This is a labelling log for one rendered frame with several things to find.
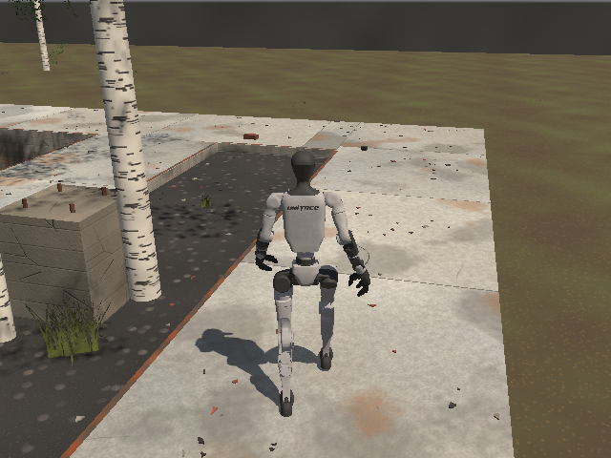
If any robot left hand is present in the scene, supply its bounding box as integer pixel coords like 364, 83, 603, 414
255, 254, 278, 271

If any robot left thigh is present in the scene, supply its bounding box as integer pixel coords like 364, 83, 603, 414
273, 268, 294, 350

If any right robot upper arm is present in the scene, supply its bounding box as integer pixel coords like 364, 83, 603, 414
324, 192, 351, 245

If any robot right hand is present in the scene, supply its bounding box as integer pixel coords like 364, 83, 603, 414
348, 269, 370, 297

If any robot left foot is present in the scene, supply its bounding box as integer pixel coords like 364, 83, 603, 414
280, 389, 294, 417

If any left robot upper arm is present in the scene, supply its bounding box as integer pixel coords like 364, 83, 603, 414
259, 192, 284, 243

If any robot left forearm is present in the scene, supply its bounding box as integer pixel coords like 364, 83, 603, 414
255, 228, 269, 260

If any robot right forearm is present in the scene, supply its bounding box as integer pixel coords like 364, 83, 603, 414
343, 230, 367, 274

